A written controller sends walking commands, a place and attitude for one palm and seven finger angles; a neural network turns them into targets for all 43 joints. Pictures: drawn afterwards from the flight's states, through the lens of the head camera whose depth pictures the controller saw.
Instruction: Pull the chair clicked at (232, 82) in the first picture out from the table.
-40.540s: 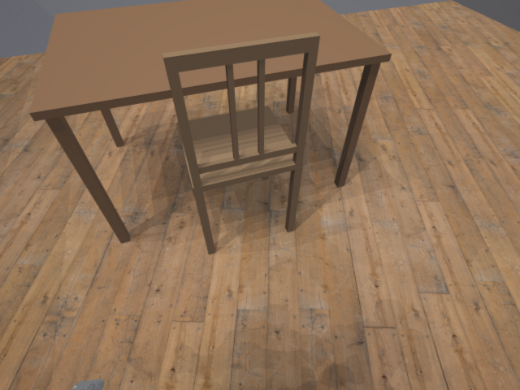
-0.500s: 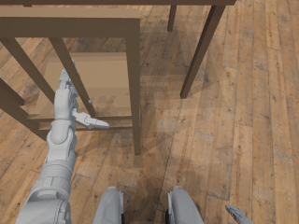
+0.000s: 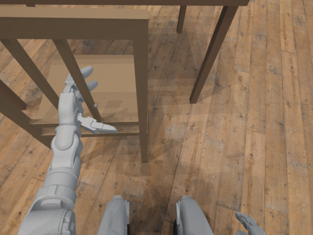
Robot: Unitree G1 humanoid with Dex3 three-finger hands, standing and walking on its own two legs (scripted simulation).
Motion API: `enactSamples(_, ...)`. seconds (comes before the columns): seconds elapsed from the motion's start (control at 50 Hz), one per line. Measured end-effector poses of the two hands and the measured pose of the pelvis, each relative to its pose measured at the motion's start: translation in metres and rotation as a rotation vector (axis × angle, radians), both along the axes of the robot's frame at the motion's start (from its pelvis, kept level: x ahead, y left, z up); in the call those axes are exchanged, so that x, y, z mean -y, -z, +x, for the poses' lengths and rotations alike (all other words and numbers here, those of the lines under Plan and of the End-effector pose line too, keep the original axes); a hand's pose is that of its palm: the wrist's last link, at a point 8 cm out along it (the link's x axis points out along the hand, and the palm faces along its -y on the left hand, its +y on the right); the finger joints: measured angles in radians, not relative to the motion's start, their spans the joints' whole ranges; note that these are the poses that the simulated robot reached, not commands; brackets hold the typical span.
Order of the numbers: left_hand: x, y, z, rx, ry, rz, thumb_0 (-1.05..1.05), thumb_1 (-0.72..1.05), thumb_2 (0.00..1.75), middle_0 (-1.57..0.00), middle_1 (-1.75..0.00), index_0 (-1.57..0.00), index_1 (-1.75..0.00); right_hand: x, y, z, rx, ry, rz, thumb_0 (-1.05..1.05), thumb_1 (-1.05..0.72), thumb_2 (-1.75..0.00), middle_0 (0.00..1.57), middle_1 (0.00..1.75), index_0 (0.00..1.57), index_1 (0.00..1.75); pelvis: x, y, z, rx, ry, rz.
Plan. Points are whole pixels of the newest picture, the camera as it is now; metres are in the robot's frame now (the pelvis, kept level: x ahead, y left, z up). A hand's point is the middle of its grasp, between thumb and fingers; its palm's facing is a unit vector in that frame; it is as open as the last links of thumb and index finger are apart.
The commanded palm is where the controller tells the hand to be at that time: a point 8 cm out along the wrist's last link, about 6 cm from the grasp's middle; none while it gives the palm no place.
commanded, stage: hook a spindle and tug to test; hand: left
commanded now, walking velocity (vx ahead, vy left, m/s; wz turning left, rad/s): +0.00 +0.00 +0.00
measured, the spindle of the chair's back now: (48, 90) +0.46 +0.27 +0.05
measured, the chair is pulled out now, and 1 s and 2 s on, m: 0.20 0.23 0.35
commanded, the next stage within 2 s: step backward, pulling the chair out in 1.12 s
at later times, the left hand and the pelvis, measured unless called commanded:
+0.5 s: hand (94, 103) +0.43 +0.15 +0.03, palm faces +0.05 -1.00 -0.03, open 5.7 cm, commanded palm +0.40 +0.19 +0.03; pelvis +0.01 +0.00 +0.00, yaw +0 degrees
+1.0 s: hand (97, 114) +0.40 +0.14 +0.03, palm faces +0.01 -1.00 -0.02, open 5.1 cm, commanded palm +0.37 +0.19 +0.03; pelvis +0.02 +0.00 +0.01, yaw +0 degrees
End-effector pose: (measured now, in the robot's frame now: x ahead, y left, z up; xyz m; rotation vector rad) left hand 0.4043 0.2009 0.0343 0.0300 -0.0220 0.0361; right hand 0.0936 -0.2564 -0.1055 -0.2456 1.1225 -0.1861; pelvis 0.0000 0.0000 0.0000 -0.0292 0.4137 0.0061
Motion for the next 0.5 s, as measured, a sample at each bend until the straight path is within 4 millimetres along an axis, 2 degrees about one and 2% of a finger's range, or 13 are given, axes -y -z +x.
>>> enactSamples(0.1,-0.0024,0.0004,0.0026,0.003,-0.001,0.005,-0.01,-0.36,0.36,-0.33,-0.93,-0.31,-0.93,0.0013,0.0018,-0.0011,-0.013,-0.004,-0.005,0.01,-0.90,-0.90,0.20,0.30,0.20,0.30,0.0003,0.0010,0.0002,-0.004,-0.004,-0.002)
enactSamples(0.24,-0.0045,0.0007,0.0060,-0.003,-0.001,-0.003,-0.01,-0.06,0.49,-0.44,-1.26,-0.42,-1.26,0.0015,0.0020,-0.0020,-0.025,-0.001,-0.008,0.01,-0.90,-0.90,0.20,0.30,0.20,0.30,-0.0003,0.0010,0.0011,-0.008,-0.006,-0.004)
enactSamples(0.34,-0.0046,0.0005,0.0064,-0.007,-0.007,-0.006,0.00,0.21,0.61,-0.47,-1.38,-0.44,-1.38,0.0001,0.0011,-0.0015,-0.028,0.001,-0.005,0.01,-0.90,-0.90,0.20,0.30,0.20,0.30,-0.0013,0.0001,0.0023,-0.009,-0.006,-0.005)
enactSamples(0.5,-0.0042,0.0002,0.0059,-0.012,-0.012,-0.004,0.01,0.63,0.79,-0.48,-1.44,-0.44,-1.44,-0.0035,-0.0005,0.0009,-0.028,0.001,0.005,0.01,-0.90,-0.90,0.20,0.30,0.20,0.30,-0.0030,-0.0018,0.0051,-0.007,-0.005,-0.006)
